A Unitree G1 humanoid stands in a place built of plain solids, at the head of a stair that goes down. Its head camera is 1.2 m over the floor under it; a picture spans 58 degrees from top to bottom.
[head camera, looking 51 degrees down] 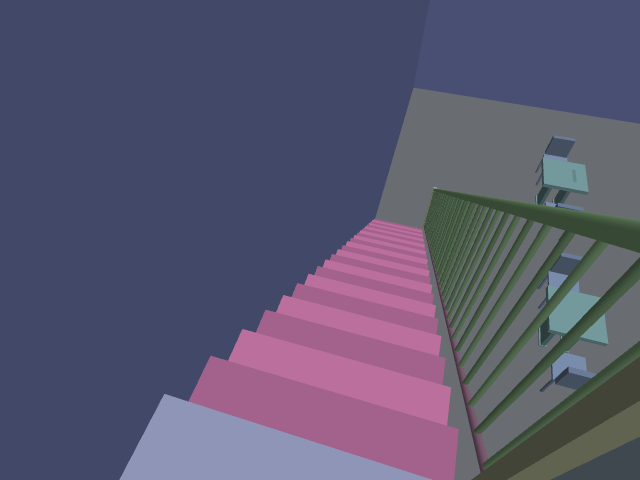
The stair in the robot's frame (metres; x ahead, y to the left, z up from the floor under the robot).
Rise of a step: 0.19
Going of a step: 0.21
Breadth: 0.83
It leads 17 degrees to the right of straight ahead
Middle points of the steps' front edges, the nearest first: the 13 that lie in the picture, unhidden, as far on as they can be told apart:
0.30 0.03 0.00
0.50 -0.03 -0.19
0.70 -0.09 -0.38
0.90 -0.15 -0.57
1.10 -0.21 -0.76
1.30 -0.27 -0.95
1.49 -0.32 -1.14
1.69 -0.38 -1.33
1.89 -0.44 -1.52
2.09 -0.50 -1.71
2.29 -0.56 -1.90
2.49 -0.62 -2.09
2.68 -0.68 -2.28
